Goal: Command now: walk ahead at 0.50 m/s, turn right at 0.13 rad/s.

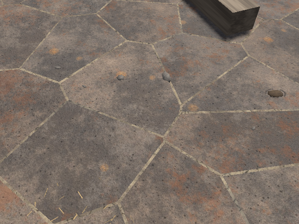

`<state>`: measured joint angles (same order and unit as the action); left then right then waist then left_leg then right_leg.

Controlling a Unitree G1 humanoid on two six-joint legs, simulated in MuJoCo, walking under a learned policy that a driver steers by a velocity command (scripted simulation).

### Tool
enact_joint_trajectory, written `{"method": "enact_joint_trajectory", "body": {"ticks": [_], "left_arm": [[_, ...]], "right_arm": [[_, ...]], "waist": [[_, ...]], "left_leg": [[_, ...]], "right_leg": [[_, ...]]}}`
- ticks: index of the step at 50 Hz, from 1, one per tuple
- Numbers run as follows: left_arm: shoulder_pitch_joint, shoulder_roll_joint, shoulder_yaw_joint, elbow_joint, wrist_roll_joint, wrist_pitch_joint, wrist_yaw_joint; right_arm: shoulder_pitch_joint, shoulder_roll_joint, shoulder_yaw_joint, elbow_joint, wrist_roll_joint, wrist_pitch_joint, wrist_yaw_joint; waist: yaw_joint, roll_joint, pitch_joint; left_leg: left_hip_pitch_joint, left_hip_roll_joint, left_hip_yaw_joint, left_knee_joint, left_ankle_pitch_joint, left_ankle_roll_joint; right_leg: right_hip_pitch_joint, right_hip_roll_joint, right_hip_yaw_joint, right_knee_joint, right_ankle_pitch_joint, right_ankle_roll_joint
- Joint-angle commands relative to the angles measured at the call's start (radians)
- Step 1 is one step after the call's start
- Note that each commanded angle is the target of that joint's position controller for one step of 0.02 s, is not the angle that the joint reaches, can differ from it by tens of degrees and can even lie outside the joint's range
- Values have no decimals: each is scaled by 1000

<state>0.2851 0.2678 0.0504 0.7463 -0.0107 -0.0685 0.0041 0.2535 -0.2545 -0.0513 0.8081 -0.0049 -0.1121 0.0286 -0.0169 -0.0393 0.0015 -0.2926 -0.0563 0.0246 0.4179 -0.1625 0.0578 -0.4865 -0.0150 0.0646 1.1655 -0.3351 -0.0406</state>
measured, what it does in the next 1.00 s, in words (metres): walks ahead, turning left: right foot, then left foot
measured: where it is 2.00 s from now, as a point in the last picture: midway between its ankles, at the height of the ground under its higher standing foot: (129, 169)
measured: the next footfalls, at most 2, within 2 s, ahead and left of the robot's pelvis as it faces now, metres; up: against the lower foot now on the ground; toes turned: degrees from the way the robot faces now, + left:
right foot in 0.36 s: +0.35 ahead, -0.16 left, +0.00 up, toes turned -1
left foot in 0.92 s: +0.60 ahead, +0.12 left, +0.00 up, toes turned +19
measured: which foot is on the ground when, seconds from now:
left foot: down 0.00-0.38, up 0.40-0.90, down 0.92-1.00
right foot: up 0.00-0.34, down 0.36-0.92, up 0.94-1.00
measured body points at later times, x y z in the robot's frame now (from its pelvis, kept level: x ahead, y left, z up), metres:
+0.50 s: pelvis +0.26 -0.06 +0.00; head +0.28 -0.08 +0.45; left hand +0.41 +0.20 -0.09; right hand +0.32 -0.34 -0.14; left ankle +0.18 +0.09 -0.65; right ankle +0.31 -0.15 -0.74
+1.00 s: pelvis +0.51 +0.02 -0.02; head +0.55 +0.04 +0.43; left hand +0.49 +0.31 -0.15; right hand +0.76 -0.18 -0.11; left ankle +0.56 +0.11 -0.74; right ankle +0.38 -0.16 -0.64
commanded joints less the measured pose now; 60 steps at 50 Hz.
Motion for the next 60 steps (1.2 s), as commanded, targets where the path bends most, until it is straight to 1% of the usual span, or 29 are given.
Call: {"method": "enact_joint_trajectory", "body": {"ticks": [1, 4, 8, 12, 15, 17, 18, 19, 20, 21, 23, 25, 28, 31, 35, 40, 43, 44, 45, 46, 47, 48, 49, 50, 51, 52, 55, 58, 60], "left_arm": [[2, 58, 18, -79, 4, -11, 1], [-93, 37, 7, -113, 9, -13, 4], [-211, 21, 0, -137, 1, -20, -9], [-319, 29, 1, -175, -11, -28, -29], [-319, 56, 9, -190, -11, -37, -43], [-148, 108, 39, -142, 0, -40, -36], [34, 167, 62, -105, 12, -40, -25], [156, 268, 87, -91, 30, -31, -16], [191, 208, 71, -79, 21, -26, -17], [137, 154, 51, -76, 14, -26, -17], [-3, 92, 29, -79, 12, -31, -24], [-70, 66, 26, -69, 19, -48, -30], [-72, 83, 37, -34, 28, -66, -25], [-39, 98, 43, 1, 31, -62, -9], [-11, 129, 50, 28, 22, -50, 5], [61, 160, 62, 73, 3, -16, 12], [34, 198, 72, 71, -7, 4, 19], [22, 213, 75, 68, -9, 11, 23], [1, 219, 74, 64, -15, 18, 26], [2, 202, 65, 51, -7, 12, 30], [96, 41, 15, -4, 35, -15, 12], [21, 90, 14, -20, 3, -62, -4], [-91, 142, 29, -53, -36, -82, -12], [-110, 131, 23, -61, -29, -91, -9], [-109, 134, 28, -48, -2, -89, -1], [-88, 147, 37, -44, 12, -77, 1], [-73, 116, 35, -51, 26, -42, 1], [-180, 84, 22, -86, 33, -33, 7], [-243, 63, 12, -99, 32, -36, 1]], "right_arm": [[15, -110, -21, -42, 5, -15, -1], [50, -151, -31, -22, 12, -7, -13], [103, -162, -29, 3, 24, 8, -18], [163, -172, -27, 34, 28, 24, -18], [158, -196, -34, 45, 31, 40, -25], [134, -195, -32, 42, 33, 47, -28], [116, -161, -16, 22, 21, 44, -28], [198, -57, 17, -6, 12, 25, -26], [210, -83, 13, 7, 27, 8, -22], [133, -165, -13, -9, 52, 5, -21], [46, -149, -17, -28, 38, 18, -24], [87, -116, -23, -12, 34, 50, -27], [77, -86, -26, -18, 35, 73, -31], [9, -78, -29, -43, 29, 72, -27], [-121, -53, -17, -86, 23, 65, -1], [-257, -44, -8, -171, 26, 65, 29], [-222, -75, -25, -198, 27, 69, 39], [-148, -102, -40, -187, 29, 73, 38], [-6, -148, -67, -155, 31, 73, 31], [162, -226, -104, -114, 29, 80, 11], [162, -348, -123, -110, 35, 77, -2], [201, -289, -101, -141, 24, 62, 0], [173, -226, -83, -132, 15, 52, 4], [108, -192, -73, -138, 23, 46, 3], [30, -157, -62, -154, 24, 47, 2], [-15, -131, -52, -174, 13, 46, -2], [-24, -152, -56, -181, 15, 41, -14], [6, -188, -66, -168, 17, 48, -35], [31, -193, -70, -158, 22, 65, -46]], "waist": [[15, 129, -31], [-6, 107, -15], [-49, 115, 8], [-83, 121, 43], [-54, 137, 43], [46, 122, -56], [127, 81, -188], [130, -145, -339], [138, -212, -403], [132, -128, -243], [68, -42, -78], [10, -76, -29], [-10, -42, 2], [5, -19, 22], [53, -2, 59], [99, 3, 103], [49, -44, 44], [3, -63, -8], [-81, -52, -83], [-158, 13, -173], [-45, 300, -242], [-99, 208, -408], [-120, 147, -275], [-75, 84, -175], [-28, 43, -107], [10, 56, -83], [43, 62, -53], [19, 80, -5], [-8, 112, -21]], "left_leg": [[157, 267, -298, -233, 157, 186], [164, 267, -230, -263, 239, 188], [171, 231, -142, -260, 228, 145], [235, 271, -155, -226, 195, 137], [305, 310, -173, -164, 274, 115], [270, 256, -127, 35, 522, 81], [114, 206, -92, 270, 434, 46], [-299, 57, -11, 668, 14, -30], [-435, 30, -145, 832, -409, -27], [-503, 81, -167, 895, -350, -20], [-454, 155, -128, 812, -195, -26], [-347, 188, -133, 760, -111, -37], [-369, 184, -150, 727, -11, -54], [-437, 174, -166, 600, 123, -62], [-422, 166, -91, 386, 255, -49], [-481, 154, -17, 258, 143, -9], [-335, 80, 71, 235, -5, 42], [-225, 37, 99, 234, -49, 65], [-23, -8, 110, 169, -6, 99], [288, 35, -14, 125, 43, 148], [651, 309, -553, 78, -20, 326], [733, 404, -873, -90, -134, 397], [657, 372, -725, -115, -79, 334], [504, 328, -591, -112, -5, 294], [350, 287, -492, -121, 94, 264], [243, 259, -431, -144, 178, 253], [100, 221, -353, -187, 295, 255], [22, 161, -257, -164, 442, 211], [-5, 111, -210, -110, 486, 160]], "right_leg": [[-173, -87, 13, -81, 51, 14], [-208, -99, -9, -249, 168, 35], [-151, -71, -41, -478, 358, 37], [-130, -44, -56, -588, 358, 25], [-84, -25, -63, -651, 261, -14], [194, 20, -97, -715, 265, -58], [485, -81, 1, -677, 302, -110], [886, -348, 390, -690, 218, -241], [893, -421, 635, -815, 111, -279], [764, -384, 501, -838, 68, -231], [493, -296, 269, -913, 140, -179], [341, -243, 138, -990, 208, -157], [302, -234, 11, -1031, 351, -160], [356, -230, -75, -1036, 425, -152], [403, -228, -171, -1045, 419, -126], [576, -283, -218, -979, 497, -112], [610, -284, -265, -827, 897, -80], [603, -276, -279, -711, 1053, -68], [543, -245, -303, -520, 1087, -42], [327, -202, -304, -243, 858, 3], [-157, -8, -248, 132, -134, 69], [-282, 48, 8, 269, -269, 59], [-367, -5, 36, 258, -177, 35], [-345, -49, 28, 168, -86, 20], [-279, -82, 21, 80, -37, 26], [-200, -104, 27, 28, -4, 33], [-132, -100, 0, -93, 50, 75], [-113, -56, -28, -309, 210, 107], [-33, 0, -47, -468, 339, 107]]}}
Velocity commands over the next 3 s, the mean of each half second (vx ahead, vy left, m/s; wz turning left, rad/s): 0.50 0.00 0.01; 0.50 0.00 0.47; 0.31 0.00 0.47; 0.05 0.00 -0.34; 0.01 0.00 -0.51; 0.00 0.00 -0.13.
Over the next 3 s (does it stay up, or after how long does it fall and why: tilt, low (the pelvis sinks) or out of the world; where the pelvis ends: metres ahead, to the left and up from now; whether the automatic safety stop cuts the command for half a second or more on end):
stays up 0.79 0.09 -0.01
